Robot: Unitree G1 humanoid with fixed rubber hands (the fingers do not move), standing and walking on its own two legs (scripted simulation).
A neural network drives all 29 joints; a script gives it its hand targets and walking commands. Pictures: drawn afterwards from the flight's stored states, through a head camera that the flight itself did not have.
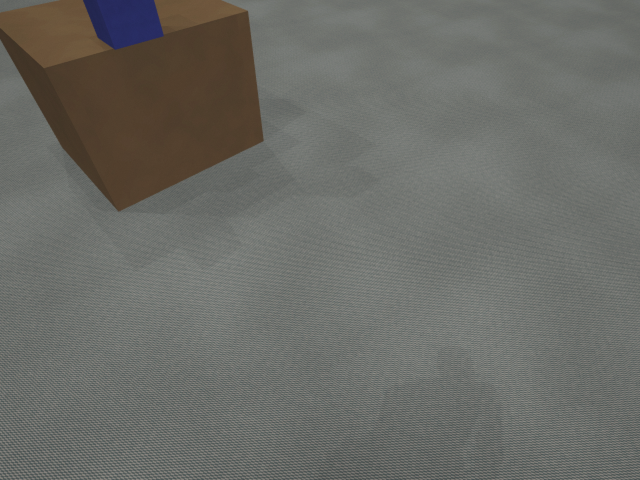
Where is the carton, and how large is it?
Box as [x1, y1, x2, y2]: [83, 0, 163, 49]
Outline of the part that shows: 83,0 97,36 115,49 163,35 153,0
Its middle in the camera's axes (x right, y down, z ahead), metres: -0.74 -0.90 +1.41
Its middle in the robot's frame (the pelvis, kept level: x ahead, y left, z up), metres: +1.70 +0.72 +0.05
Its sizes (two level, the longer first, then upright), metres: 0.198 0.162 0.290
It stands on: a pedestal, 0.67 m high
